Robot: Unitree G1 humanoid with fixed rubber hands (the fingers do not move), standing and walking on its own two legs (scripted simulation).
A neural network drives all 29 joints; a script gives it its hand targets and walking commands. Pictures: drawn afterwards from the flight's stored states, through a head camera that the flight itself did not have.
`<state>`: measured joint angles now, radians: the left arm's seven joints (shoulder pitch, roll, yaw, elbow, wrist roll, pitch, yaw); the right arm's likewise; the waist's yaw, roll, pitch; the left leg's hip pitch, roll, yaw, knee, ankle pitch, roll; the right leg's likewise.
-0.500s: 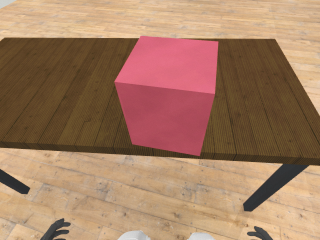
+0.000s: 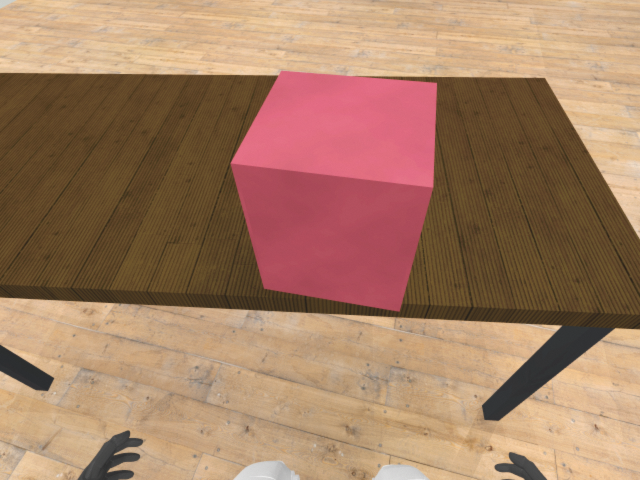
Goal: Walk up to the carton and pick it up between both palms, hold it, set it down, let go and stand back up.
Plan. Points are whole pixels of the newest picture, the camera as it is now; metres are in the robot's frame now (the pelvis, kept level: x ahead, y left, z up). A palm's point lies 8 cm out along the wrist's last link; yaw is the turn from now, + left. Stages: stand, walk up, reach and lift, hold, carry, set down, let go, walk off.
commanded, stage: walk up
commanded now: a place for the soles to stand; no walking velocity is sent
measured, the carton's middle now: (342, 195) +0.47 -0.01 +0.08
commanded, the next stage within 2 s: none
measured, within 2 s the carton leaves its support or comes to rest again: neither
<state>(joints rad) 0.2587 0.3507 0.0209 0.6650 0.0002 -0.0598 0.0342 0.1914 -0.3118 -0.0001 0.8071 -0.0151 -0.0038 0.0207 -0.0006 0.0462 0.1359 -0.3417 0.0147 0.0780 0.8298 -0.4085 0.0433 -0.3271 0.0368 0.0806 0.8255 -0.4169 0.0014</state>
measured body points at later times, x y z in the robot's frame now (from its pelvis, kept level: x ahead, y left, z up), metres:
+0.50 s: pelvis +0.00 +0.00 +0.00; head +0.02 -0.02 +0.45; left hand +0.12 +0.29 -0.08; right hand +0.11 -0.27 -0.13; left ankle +0.03 +0.10 -0.70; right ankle +0.02 -0.13 -0.70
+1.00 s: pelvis +0.00 +0.00 +0.00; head +0.02 -0.02 +0.45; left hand +0.12 +0.29 -0.08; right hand +0.11 -0.27 -0.13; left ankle +0.03 +0.10 -0.70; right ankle +0.02 -0.13 -0.70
